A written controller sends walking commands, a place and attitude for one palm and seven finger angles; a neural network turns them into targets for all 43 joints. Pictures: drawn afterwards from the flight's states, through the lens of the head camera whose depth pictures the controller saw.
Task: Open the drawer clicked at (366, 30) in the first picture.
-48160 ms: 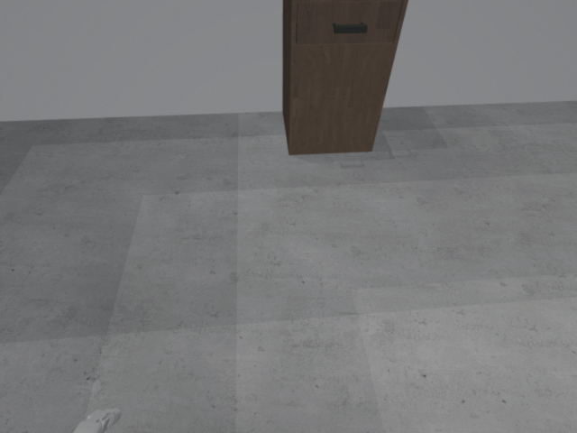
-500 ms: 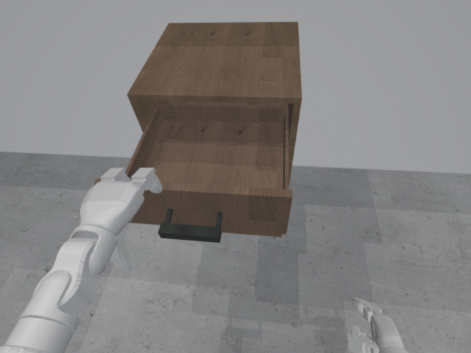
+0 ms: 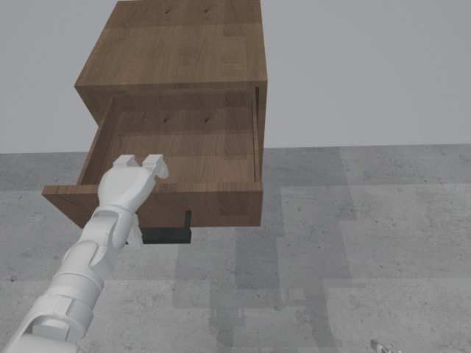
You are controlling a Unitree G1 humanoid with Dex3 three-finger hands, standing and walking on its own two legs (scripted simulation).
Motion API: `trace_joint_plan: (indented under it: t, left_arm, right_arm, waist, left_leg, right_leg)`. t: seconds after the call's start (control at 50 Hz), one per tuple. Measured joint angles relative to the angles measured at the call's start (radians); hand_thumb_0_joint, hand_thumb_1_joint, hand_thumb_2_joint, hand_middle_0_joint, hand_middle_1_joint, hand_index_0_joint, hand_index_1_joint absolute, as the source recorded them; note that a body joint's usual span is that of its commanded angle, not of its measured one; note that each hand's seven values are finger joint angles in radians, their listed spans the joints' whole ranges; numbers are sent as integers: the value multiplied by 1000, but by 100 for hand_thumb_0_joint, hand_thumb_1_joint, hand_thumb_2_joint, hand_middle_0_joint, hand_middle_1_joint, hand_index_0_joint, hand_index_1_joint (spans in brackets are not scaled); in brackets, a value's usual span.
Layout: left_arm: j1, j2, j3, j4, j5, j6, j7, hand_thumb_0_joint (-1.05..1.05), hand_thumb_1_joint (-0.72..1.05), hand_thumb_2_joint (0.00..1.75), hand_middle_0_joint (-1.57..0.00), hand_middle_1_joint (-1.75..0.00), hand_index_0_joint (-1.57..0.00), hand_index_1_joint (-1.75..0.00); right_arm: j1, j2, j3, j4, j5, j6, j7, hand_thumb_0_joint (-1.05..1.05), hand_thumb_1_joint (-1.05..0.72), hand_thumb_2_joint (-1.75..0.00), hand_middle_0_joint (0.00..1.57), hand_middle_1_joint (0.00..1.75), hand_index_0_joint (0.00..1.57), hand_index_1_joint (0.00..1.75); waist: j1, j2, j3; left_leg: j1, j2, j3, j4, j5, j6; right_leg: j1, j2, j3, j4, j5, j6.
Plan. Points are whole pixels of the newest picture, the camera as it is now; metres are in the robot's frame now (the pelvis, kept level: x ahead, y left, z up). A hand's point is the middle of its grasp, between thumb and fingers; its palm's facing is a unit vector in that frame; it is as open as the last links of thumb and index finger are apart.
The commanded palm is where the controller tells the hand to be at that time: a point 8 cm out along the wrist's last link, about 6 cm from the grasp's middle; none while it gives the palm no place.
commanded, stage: move the hooked fingers above the handle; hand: left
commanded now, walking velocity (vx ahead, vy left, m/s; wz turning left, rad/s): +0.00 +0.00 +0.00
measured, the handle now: (159, 225) +0.36 +0.18 -0.07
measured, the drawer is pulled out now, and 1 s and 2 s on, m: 0.30 0.25 0.22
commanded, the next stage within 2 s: none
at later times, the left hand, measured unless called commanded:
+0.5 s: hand (154, 184) +0.43 +0.19 -0.02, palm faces -0.05 -0.04 -1.00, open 14.5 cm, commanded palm +0.43 +0.19 +0.01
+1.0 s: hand (156, 166) +0.48 +0.20 -0.02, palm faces -0.05 +0.05 -1.00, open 14.5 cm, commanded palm +0.49 +0.15 -0.04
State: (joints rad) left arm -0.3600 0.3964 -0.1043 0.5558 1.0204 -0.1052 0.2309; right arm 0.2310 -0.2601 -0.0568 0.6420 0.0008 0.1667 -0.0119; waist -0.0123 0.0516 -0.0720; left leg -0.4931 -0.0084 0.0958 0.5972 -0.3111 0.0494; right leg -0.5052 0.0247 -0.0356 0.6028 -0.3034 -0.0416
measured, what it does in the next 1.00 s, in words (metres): lowers itself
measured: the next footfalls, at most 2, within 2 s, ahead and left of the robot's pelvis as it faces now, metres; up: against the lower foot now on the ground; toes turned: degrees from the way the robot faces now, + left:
none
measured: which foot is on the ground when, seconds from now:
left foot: down 0.00-1.00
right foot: down 0.00-1.00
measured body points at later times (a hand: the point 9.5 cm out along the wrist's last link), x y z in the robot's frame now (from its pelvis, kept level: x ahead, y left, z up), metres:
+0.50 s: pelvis -0.02 +0.00 -0.03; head +0.07 -0.01 +0.41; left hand +0.43 +0.19 +0.03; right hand +0.05 -0.27 -0.17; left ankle -0.02 +0.09 -0.73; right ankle -0.01 -0.09 -0.73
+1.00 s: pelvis -0.08 +0.01 -0.09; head +0.06 +0.03 +0.34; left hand +0.47 +0.19 +0.03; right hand -0.07 -0.26 -0.20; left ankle -0.02 +0.09 -0.73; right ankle -0.01 -0.09 -0.73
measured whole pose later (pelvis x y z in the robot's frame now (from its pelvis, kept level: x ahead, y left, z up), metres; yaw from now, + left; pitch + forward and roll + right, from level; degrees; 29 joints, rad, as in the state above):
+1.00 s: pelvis -0.08 +0.01 -0.09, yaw +2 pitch +27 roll -3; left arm -1.21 0.48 -0.28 1.26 1.04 0.10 0.24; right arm 0.36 -0.25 -0.03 0.72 -0.02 0.06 0.00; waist -0.19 0.05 -0.20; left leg -1.21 -0.01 0.05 1.12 -0.40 0.08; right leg -1.17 -0.01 -0.10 1.09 -0.39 -0.03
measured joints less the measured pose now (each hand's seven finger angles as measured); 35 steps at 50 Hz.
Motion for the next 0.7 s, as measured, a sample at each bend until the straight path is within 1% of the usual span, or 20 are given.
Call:
trace_joint_plan:
  t: [0.04, 0.08, 0.16, 0.22, 0.26, 0.28, 0.32, 0.38, 0.4, 0.42, 0.48, 0.52, 0.58, 0.64, 0.7]
  left_arm:
    - [-15, -3, 8, 24, 15, -15, 36, 0, -49, 30, -32, -120, -32, -120]
    - [-37, -3, 24, 58, 30, -15, 74, 0, -49, 30, -32, -120, -32, -120]
    - [-94, 1, 41, 155, 44, 29, 126, 0, -49, 30, -32, -120, -32, -120]
    - [-144, 2, 29, 244, 42, 66, 125, 0, -49, 30, -32, -120, -32, -120]
    - [-174, 0, 12, 287, 40, 73, 108, 0, -49, 30, -32, -120, -32, -120]
    - [-189, 2, 4, 298, 43, 71, 98, 0, -50, 30, -32, -120, -32, -120]
    - [-216, 6, -7, 314, 43, 43, 84, 0, -52, 30, -32, -120, -32, -120]
    - [-258, -7, -21, 345, 38, 0, 87, -1, -52, 30, -32, -120, -32, -120]
    - [-273, -10, -23, 357, 50, -8, 88, -1, -54, 29, -32, -120, -32, -120]
    - [-288, -10, -22, 374, 60, -14, 94, -1, -57, 28, -32, -120, -32, -120]
    - [-330, -11, -9, 415, 75, -24, 141, -1, -62, 26, -32, -120, -32, -120]
    - [-373, -14, -9, 451, 77, -12, 159, -2, -61, 24, -32, -120, -32, -120]
    - [-456, -19, -13, 530, 74, 29, 182, -4, -61, 20, -32, -120, -32, -120]
    - [-548, -13, -29, 611, 72, 90, 190, -5, -61, 18, -32, -120, -32, -120]
    - [-631, 5, -49, 674, 70, 143, 176, -5, -61, 18, -32, -120, -32, -120]
  right_arm:
    - [3, 0, -4, 9, -5, -1, -1, 1, -91, -90, 20, 30, 20, 30]
    - [1, 1, -6, 17, -9, -2, 1, 1, -91, -90, 20, 30, 20, 30]
    - [-4, 1, -9, 27, -10, -4, 10, 1, -91, -90, 20, 30, 20, 30]
    - [-6, 1, -8, 32, -5, -4, 14, 1, -91, -90, 20, 30, 20, 30]
    - [-4, 2, -8, 34, -3, -6, 14, 1, -91, -90, 20, 30, 20, 30]
    - [-1, 3, -9, 35, -4, -7, 13, 1, -91, -90, 20, 30, 20, 30]
    - [6, 6, -11, 39, -7, -10, 9, 1, -91, -90, 20, 30, 20, 30]
    - [16, 8, -13, 50, -12, -17, 5, 1, -90, -90, 20, 30, 20, 30]
    - [18, 9, -12, 54, -14, -18, 6, 1, -90, -90, 20, 30, 20, 30]
    - [21, 9, -10, 57, -16, -19, 6, 1, -90, -90, 20, 30, 20, 30]
    - [30, 6, -5, 63, -22, -24, 7, 1, -90, -90, 20, 30, 20, 30]
    - [36, 5, -4, 66, -26, -28, 11, 1, -90, -90, 20, 30, 20, 30]
    - [38, 5, 2, 72, -27, -36, 18, 1, -90, -90, 20, 30, 20, 30]
    - [40, 10, 10, 71, -27, -45, 25, 1, -90, -90, 20, 30, 20, 30]
    - [48, 14, 16, 64, -27, -56, 30, 1, -90, -90, 20, 30, 20, 30]
  waist:
    - [-6, -4, -6]
    - [-12, -7, -13]
    - [-21, -4, -28]
    - [-27, 1, -34]
    - [-31, 3, -36]
    - [-33, 3, -36]
    - [-35, 2, -42]
    - [-42, 0, -56]
    - [-45, -1, -62]
    - [-49, -1, -68]
    - [-55, 1, -88]
    - [-58, 4, -96]
    - [-69, 8, -108]
    - [-89, 9, -113]
    - [-114, 8, -114]
  left_leg:
    - [-17, 2, 1, 15, -7, -1]
    - [-38, 4, 2, 30, -14, -3]
    - [-79, 7, 2, 57, -22, -5]
    - [-106, 9, -2, 73, -25, -5]
    - [-122, 9, -7, 83, -26, -5]
    - [-130, 8, -10, 89, -27, -4]
    - [-147, 7, -15, 103, -30, -4]
    - [-184, 6, -23, 134, -40, -3]
    - [-198, 6, -24, 147, -44, -2]
    - [-215, 6, -24, 161, -48, -2]
    - [-273, 6, -27, 208, -61, 1]
    - [-313, 5, -31, 240, -67, 3]
    - [-374, 3, -35, 283, -71, 5]
    - [-433, 3, -40, 324, -71, 8]
    - [-492, 5, -43, 362, -70, 10]
  right_leg:
    - [-18, 1, 0, 16, -8, -2]
    - [-40, 2, 2, 33, -14, -4]
    - [-81, 4, 1, 58, -22, -6]
    - [-104, 4, -4, 70, -24, -6]
    - [-117, 4, -10, 76, -25, -7]
    - [-123, 3, -13, 80, -26, -7]
    - [-137, 1, -18, 91, -30, -7]
    - [-169, -2, -26, 119, -40, -6]
    - [-182, -3, -28, 130, -44, -6]
    - [-199, -3, -28, 143, -48, -6]
    - [-254, -7, -33, 188, -61, -5]
    - [-291, -10, -38, 217, -68, -5]
    - [-348, -14, -45, 258, -73, -4]
    - [-404, -18, -51, 296, -74, -4]
    - [-459, -19, -57, 330, -72, -4]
